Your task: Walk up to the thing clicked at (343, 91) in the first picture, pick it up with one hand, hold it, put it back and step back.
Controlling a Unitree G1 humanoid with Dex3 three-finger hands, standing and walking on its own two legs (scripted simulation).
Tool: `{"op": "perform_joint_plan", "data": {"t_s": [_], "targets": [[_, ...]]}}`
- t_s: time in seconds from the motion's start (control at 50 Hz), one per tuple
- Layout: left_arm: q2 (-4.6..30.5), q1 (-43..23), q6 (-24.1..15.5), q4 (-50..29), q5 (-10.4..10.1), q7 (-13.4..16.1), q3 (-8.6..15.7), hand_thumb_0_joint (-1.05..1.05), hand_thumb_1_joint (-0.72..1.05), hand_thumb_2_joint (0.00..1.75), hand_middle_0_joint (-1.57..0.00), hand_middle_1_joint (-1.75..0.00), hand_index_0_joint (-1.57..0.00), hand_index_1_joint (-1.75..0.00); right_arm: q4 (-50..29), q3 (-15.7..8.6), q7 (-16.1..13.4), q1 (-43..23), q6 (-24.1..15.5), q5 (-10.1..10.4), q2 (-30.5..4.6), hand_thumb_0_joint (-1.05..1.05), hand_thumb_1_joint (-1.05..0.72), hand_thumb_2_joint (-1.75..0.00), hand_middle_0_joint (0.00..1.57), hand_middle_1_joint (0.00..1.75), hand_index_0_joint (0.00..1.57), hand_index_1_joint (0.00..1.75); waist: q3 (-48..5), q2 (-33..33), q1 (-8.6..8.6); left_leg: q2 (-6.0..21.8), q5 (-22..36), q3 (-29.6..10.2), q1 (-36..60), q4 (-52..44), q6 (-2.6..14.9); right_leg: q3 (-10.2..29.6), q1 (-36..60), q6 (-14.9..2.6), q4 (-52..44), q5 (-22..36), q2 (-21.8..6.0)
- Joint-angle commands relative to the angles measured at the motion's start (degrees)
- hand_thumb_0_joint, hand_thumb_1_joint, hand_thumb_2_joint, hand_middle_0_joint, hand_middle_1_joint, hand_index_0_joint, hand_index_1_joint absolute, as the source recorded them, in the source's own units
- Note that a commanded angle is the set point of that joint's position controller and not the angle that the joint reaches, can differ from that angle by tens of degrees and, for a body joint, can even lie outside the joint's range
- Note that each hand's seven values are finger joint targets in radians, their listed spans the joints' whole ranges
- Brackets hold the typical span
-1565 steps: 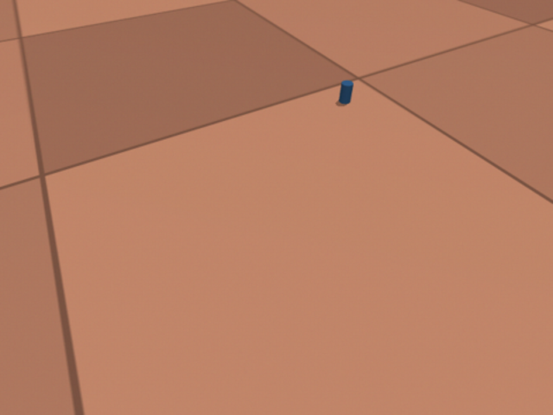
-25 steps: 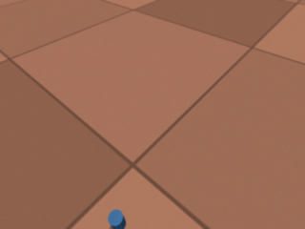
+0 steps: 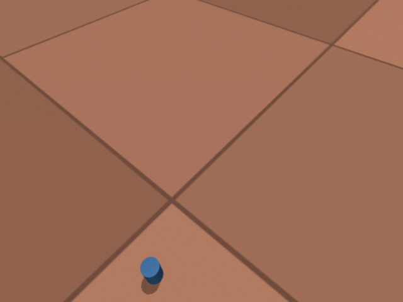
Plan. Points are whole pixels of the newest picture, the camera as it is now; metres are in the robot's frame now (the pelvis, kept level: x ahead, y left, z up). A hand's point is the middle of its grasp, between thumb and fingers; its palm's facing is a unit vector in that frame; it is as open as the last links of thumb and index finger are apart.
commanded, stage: step back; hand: left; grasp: from the side
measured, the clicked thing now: (152, 271) +0.36 +0.22 -0.71
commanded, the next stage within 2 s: none
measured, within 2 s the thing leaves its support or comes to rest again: neither
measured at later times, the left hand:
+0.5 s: hand out of the picture +0.04 +0.29 -0.18, palm faces +0.03 -0.93 -0.37, open 7.4 cm
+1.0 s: hand out of the picture -0.07 +0.28 -0.15, palm faces -0.04 -0.92 -0.40, open 7.4 cm
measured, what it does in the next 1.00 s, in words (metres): walks backwards: left foot, then right foot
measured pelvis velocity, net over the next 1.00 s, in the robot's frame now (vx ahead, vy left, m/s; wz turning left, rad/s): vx -0.19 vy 0.02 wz -0.04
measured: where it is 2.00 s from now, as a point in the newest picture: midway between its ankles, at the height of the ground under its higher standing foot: outside the picture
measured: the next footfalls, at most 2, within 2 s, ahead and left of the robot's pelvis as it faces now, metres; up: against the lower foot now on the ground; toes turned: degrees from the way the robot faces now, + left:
left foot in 0.42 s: -0.07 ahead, +0.13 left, +0.00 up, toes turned +0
right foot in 0.80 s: -0.12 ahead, -0.10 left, +0.00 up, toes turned +1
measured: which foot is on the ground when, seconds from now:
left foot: down 0.00-0.16, up 0.18-0.40, down 0.42-0.82, up 0.84-1.00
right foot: down 0.00-0.42, up 0.44-0.78, down 0.80-1.00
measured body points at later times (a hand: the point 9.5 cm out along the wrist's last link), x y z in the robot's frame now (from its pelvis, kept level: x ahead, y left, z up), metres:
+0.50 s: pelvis -0.09 +0.03 -0.02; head -0.03 +0.05 +0.42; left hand +0.04 +0.34 -0.15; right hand -0.02 -0.29 -0.13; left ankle -0.11 +0.13 -0.74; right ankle -0.03 -0.13 -0.70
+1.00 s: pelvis -0.19 +0.02 -0.01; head -0.13 +0.01 +0.43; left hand -0.07 +0.33 -0.12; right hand -0.09 -0.29 -0.14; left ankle -0.22 +0.16 -0.67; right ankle -0.16 -0.10 -0.74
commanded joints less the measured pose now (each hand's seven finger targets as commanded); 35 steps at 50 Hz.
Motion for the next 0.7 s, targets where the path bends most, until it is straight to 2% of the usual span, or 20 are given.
{"op": "perform_joint_plan", "data": {"t_s": [0.0,0.06,0.1,0.12,0.14,0.16,0.18,0.22,0.24,0.32,0.36,0.38,0.4,0.42,0.44,0.48,0.5,0.54,0.62,0.68], "targets": [[11.8,0.5,0.0,-6.0,0.4,0.8,2.6,0.0,0.9,0.9,-0.2,-0.3,-0.2,-0.3,-6.5,-4.4,-0.7,-1.3,-0.2,0.1,-15.4,0.0,-0.9,-0.9,0.2,0.3,0.2,0.3,-10.2,4.8,-0.18,8.0,13.9,-8.0,-0.3,-1.5,9.22,2.8,-0.3,-4.59,7.2,7.0,-1.1],[12.1,3.4,0.4,-6.4,0.7,0.5,3.1,0.0,0.9,0.9,-0.2,-0.3,-0.2,-0.3,-9.1,-4.9,-0.5,-2.9,0.5,-0.1,-15.3,0.0,-0.9,-0.9,0.2,0.3,0.2,0.3,-9.6,6.6,0.88,8.0,5.9,-9.0,-6.9,0.6,10.61,2.9,0.2,-5.57,11.9,0.3,-0.4],[12.7,4.4,0.6,-7.0,1.0,0.2,3.7,0.0,0.9,0.9,-0.2,-0.3,-0.2,-0.3,-10.5,-4.9,-0.4,-3.2,0.9,-0.1,-14.9,0.0,-0.9,-0.9,0.2,0.3,0.2,0.3,-8.8,4.8,1.41,6.0,-0.7,-8.7,-10.3,4.0,9.94,5.2,-1.2,-7.1,10.3,-2.5,-1.6],[14.2,4.5,0.4,-7.6,1.3,0.2,4.1,0.0,0.9,0.9,-0.2,-0.3,-0.2,-0.3,-11.1,-4.8,-0.3,-2.9,1.0,0.1,-14.0,0.0,-0.9,-0.9,0.2,0.3,0.2,0.3,-8.7,0.0,1.98,2.1,-4.7,-6.3,-9.8,10.7,7.66,10.1,-3.6,-9.38,3.5,0.0,-5.7],[17.8,3.4,0.1,-8.4,1.7,0.2,5.1,0.0,0.9,0.9,-0.2,-0.3,-0.2,-0.3,-11.5,-4.3,-0.3,-2.9,1.2,0.2,-11.7,0.0,-0.9,-0.9,0.2,0.3,0.2,0.3,-6.9,-9.8,2.9,-6.1,-15.2,-2.2,-10.5,23.7,3.84,20.3,-7.8,-13.47,-7.8,2.8,-14.4],[21.0,0.3,-0.3,-10.6,2.6,0.5,5.8,0.0,0.9,0.9,-0.2,-0.3,-0.2,-0.3,-11.9,-4.3,-0.6,-0.6,1.8,-0.3,-10.9,0.0,-0.9,-0.9,0.2,0.3,0.2,0.3,-6.2,-14.2,2.26,-8.6,-21.9,-4.8,-10.8,36.9,2.99,27.8,-12.0,-17.8,-11.5,1.8,-20.8],[20.5,-1.8,-0.5,-12.0,2.9,1.0,5.8,0.0,0.9,0.9,-0.2,-0.3,-0.2,-0.3,-11.7,-4.6,-0.6,1.0,2.1,-0.2,-12.1,0.0,-0.9,-0.9,0.2,0.3,0.2,0.3,-6.1,-11.5,1.21,-7.2,-20.6,-8.8,-10.9,42.6,2.83,26.9,-12.9,-18.55,-10.6,2.5,-20.9],[16.9,-7.1,-0.4,-13.4,2.7,1.6,5.1,0.0,0.9,0.9,-0.2,-0.3,-0.2,-0.3,-9.8,-5.2,-0.7,7.0,1.9,1.2,-13.4,0.0,-0.9,-0.9,0.2,0.3,0.2,0.3,-7.4,-8.0,-2.33,-6.6,-15.9,-8.8,-10.8,44.9,1.8,16.1,-10.3,-15.64,-6.6,5.8,-15.0],[16.1,-7.7,-0.3,-14.2,2.8,1.7,4.9,0.0,0.9,0.9,-0.2,-0.3,-0.2,-0.3,-9.7,-5.0,-0.8,8.0,1.6,1.2,-13.7,0.0,-0.9,-0.9,0.2,0.3,0.2,0.3,-8.3,-9.7,-1.95,-5.8,-15.7,-7.3,-9.3,42.9,1.31,13.9,-10.2,-14.71,-5.4,5.7,-13.8],[15.2,-2.6,0.3,-15.2,2.8,2.3,5.2,0.0,0.9,0.9,-0.2,-0.3,-0.2,-0.3,-10.9,-4.2,-1.0,8.7,0.9,-0.5,-12.7,0.0,-0.9,-0.9,0.2,0.3,0.2,0.3,-11.1,-11.6,0.77,-1.4,-17.1,-5.3,-10.1,16.4,1.81,13.9,4.0,-12.33,2.2,14.8,-14.6],[16.1,-2.1,1.2,-15.3,1.4,1.8,5.0,0.0,0.9,0.9,-0.2,-0.3,-0.2,-0.3,-9.8,-4.4,-1.2,11.3,0.1,-1.7,-12.1,0.0,-0.9,-0.9,0.2,0.3,0.2,0.3,-11.0,-10.2,-0.86,-3.0,-5.2,-0.8,-2.5,0.1,2.35,10.5,1.1,-10.16,8.9,19.0,-11.9],[13.4,0.4,1.9,-15.5,1.0,1.7,4.3,0.0,0.9,0.9,-0.2,-0.3,-0.2,-0.3,-10.1,-5.0,-1.4,10.6,-0.4,-2.8,-13.5,0.0,-0.9,-0.9,0.2,0.3,0.2,0.3,-9.3,-3.2,-0.18,-0.1,2.0,-5.8,1.1,-4.6,2.47,7.5,-5.7,-7.34,14.1,10.4,-7.9],[9.8,3.1,2.1,-16.1,0.5,1.5,3.6,0.0,0.9,0.9,-0.2,-0.3,-0.2,-0.3,-11.6,-6.4,-1.3,7.8,-0.6,-3.8,-19.7,0.0,-0.9,-0.9,0.2,0.3,0.2,0.3,-8.3,13.3,1.74,14.0,13.8,-25.9,5.8,-7.1,6.76,2.1,-18.3,-3.52,23.8,-10.7,2.9],[12.0,-2.8,1.9,-16.7,1.0,2.6,4.5,0.0,0.9,0.9,-0.2,-0.3,-0.2,-0.3,-12.7,-7.0,-1.0,7.1,-0.7,-2.8,-24.6,0.0,-0.9,-0.9,0.2,0.3,0.2,0.3,-6.6,16.0,-2.46,18.5,21.0,-31.0,-2.2,-7.6,13.34,9.0,-18.3,-2.03,30.9,-26.0,7.7],[12.5,-4.8,2.0,-16.0,1.5,3.0,4.7,0.0,0.9,0.9,-0.2,-0.3,-0.2,-0.3,-12.6,-6.7,-1.3,6.0,-1.0,-2.7,-22.2,0.0,-0.9,-0.9,0.2,0.3,0.2,0.3,-5.1,12.2,-2.59,18.2,22.3,-29.4,-5.1,-7.8,13.78,13.7,-16.6,-2.49,38.5,-24.9,8.9],[11.2,0.3,1.8,-14.6,0.0,2.8,4.4,0.0,0.9,0.9,-0.2,-0.3,-0.2,-0.3,-13.6,-5.0,-2.3,0.1,-1.2,-2.8,-16.6,0.0,-0.9,-0.9,0.2,0.3,0.2,0.3,-6.4,8.0,1.74,11.3,29.3,-16.5,3.4,-1.6,11.06,14.2,-21.7,-3.23,44.0,-17.5,9.2],[11.2,2.6,1.6,-14.3,0.0,2.7,4.4,0.0,0.9,0.9,-0.2,-0.3,-0.2,-0.3,-14.3,-4.8,-2.6,-0.1,-1.2,-2.3,-15.8,0.0,-0.9,-0.9,0.2,0.3,0.2,0.3,-6.7,9.5,2.54,11.2,30.0,-14.5,4.6,0.3,11.98,12.8,-22.0,-3.08,45.0,-15.5,8.6],[11.2,2.9,1.2,-14.6,0.6,2.3,4.5,0.0,0.9,0.9,-0.2,-0.3,-0.2,-0.3,-14.4,-4.6,-2.8,2.5,-1.2,-1.9,-13.7,0.0,-0.9,-0.9,0.2,0.3,0.2,0.3,-8.3,8.7,1.07,10.4,33.4,-13.5,9.5,2.5,12.82,11.2,-21.4,-1.58,43.8,-14.9,7.9],[10.6,0.3,0.6,-17.1,1.0,1.9,4.4,0.0,0.9,0.9,-0.2,-0.3,-0.2,-0.3,-14.7,-5.2,-3.3,7.8,-1.0,-1.3,-14.4,0.0,-0.9,-0.9,0.2,0.3,0.2,0.3,-8.8,7.5,-2.5,13.0,34.4,-14.8,15.5,4.4,15.42,9.3,-21.1,-0.09,32.6,-16.9,6.5],[10.0,2.6,0.2,-16.8,1.0,1.6,4.3,0.0,0.9,0.9,-0.2,-0.3,-0.2,-0.3,-16.0,-5.3,-3.1,6.4,-0.7,-1.3,-15.5,0.0,-0.9,-0.9,0.2,0.3,0.2,0.3,-9.2,9.0,-1.78,11.8,29.9,-12.8,12.0,5.1,14.11,5.1,-14.2,-0.78,20.6,-14.9,4.8]]}}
